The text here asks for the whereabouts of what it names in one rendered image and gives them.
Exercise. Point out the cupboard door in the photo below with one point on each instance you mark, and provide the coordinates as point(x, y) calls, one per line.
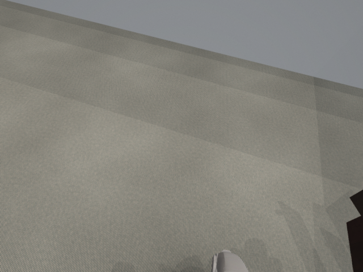
point(357, 200)

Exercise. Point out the robot right thigh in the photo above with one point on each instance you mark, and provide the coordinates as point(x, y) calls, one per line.
point(227, 262)

